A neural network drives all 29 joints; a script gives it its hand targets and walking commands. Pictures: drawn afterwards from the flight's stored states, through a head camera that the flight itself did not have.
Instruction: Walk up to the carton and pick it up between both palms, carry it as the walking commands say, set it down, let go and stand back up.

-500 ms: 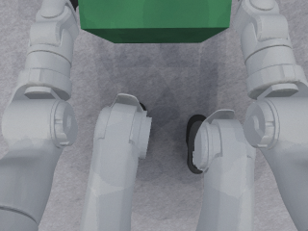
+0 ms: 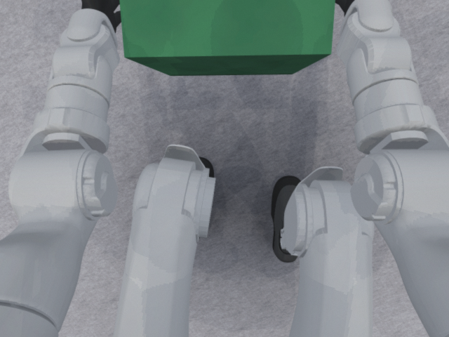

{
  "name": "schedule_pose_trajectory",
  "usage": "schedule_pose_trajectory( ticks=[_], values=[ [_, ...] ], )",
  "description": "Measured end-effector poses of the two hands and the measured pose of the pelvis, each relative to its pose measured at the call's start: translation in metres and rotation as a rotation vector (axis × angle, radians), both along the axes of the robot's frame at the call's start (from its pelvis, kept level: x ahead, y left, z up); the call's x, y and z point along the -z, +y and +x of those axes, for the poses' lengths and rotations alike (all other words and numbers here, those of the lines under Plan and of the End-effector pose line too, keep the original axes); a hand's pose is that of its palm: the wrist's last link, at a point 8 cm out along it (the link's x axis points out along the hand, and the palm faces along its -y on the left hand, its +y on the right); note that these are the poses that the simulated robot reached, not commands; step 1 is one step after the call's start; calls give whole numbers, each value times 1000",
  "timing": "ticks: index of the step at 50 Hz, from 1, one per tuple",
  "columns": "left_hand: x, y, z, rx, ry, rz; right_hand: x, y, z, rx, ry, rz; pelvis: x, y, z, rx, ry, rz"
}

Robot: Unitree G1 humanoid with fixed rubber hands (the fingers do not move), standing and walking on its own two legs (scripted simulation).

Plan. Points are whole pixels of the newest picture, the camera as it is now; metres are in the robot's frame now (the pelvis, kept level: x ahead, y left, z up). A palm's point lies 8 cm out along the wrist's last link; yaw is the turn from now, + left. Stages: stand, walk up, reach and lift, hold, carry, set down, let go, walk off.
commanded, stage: set down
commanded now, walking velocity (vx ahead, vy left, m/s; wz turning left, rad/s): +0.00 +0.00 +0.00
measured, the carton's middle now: (228, 13) +0.53 +0.08 -0.24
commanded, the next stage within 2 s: none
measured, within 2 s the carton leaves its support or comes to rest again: neither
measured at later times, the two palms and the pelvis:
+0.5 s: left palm (99, 14) +0.49 +0.26 -0.18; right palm (356, 5) +0.54 -0.10 -0.18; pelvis +0.00 +0.00 +0.01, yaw +0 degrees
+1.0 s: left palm (69, 5) +0.49 +0.28 -0.14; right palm out of the picture +0.55 -0.12 -0.15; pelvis -0.01 +0.00 +0.02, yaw +1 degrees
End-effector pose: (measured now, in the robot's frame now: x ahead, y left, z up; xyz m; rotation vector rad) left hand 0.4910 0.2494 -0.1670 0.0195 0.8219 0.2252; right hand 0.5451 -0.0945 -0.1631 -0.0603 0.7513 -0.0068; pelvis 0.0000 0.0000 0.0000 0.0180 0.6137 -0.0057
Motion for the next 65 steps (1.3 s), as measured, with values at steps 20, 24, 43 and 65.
schedule_pose_trajectory(
  ticks=[20, 24, 43, 65],
  values=[
    [8, 0, 1, -23, -35, -2, 10, -3, 2, -64, -8, -24, -4, 0, -4, -7, -12, -2],
    [11, 5, 2, -47, -30, 12, 20, -4, 0, -58, 10, -24, -7, 1, 0, -12, 9, -6],
    [5, 25, 0, -57, -99, 5, 8, -39, -1, -24, -45, -65, -5, 4, 1, -24, 1, -23],
    [-129, 36, 9, -62, -153, -10, -123, -34, 17, -15, -79, -70, -91, -1, 6, -45, -8, -21]
  ],
)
